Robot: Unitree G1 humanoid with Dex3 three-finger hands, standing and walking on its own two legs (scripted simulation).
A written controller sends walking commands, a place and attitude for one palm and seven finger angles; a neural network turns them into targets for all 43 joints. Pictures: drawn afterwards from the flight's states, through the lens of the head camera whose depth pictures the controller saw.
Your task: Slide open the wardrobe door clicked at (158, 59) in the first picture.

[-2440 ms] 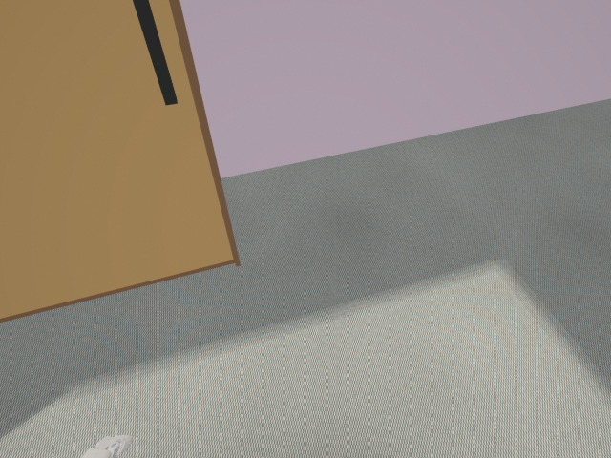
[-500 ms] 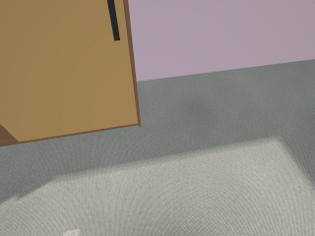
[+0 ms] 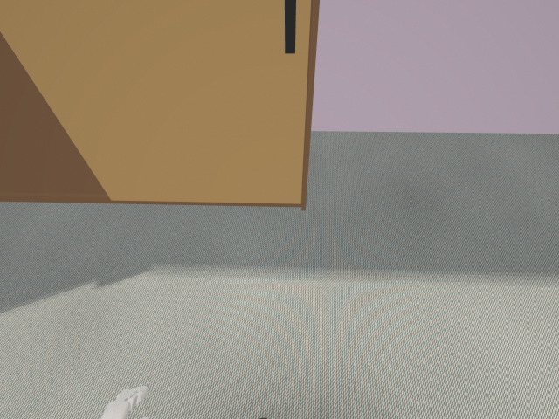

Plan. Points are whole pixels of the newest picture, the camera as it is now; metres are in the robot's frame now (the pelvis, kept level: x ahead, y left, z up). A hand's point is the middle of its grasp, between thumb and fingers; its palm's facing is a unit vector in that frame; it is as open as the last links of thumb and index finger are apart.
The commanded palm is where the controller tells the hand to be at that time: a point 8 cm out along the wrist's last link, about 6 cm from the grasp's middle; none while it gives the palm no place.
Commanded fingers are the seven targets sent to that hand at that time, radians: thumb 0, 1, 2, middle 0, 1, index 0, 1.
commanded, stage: walk to a spot facing it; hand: right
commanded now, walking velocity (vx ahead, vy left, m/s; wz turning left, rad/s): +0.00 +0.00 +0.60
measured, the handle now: out of the picture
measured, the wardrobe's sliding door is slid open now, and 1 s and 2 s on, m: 0.00 0.00 0.00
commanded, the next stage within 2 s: turn to face it in 1.14 s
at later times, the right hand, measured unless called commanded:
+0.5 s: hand (378, 410) +0.16 -0.14 -0.16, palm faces -0.31 +0.92 -0.23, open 7.4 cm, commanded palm none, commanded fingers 0.00 -0.90 -0.90 0.20 0.30 0.20 0.30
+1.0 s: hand (349, 321) +0.31 -0.12 -0.17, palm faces -0.52 +0.84 -0.16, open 7.4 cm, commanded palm none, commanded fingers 0.00 -0.90 -0.90 0.20 0.30 0.20 0.30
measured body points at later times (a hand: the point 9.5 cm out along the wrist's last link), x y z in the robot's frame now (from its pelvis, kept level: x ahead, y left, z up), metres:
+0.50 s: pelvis -0.01 +0.01 -0.01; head +0.01 +0.03 +0.44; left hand -0.09 +0.27 -0.16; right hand +0.18 -0.19 -0.14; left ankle -0.05 +0.12 -0.74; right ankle -0.01 -0.12 -0.69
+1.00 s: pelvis +0.15 +0.02 +0.01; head +0.18 +0.00 +0.46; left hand +0.03 +0.22 -0.12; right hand +0.34 -0.16 -0.15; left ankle +0.07 +0.13 -0.63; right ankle +0.20 -0.05 -0.73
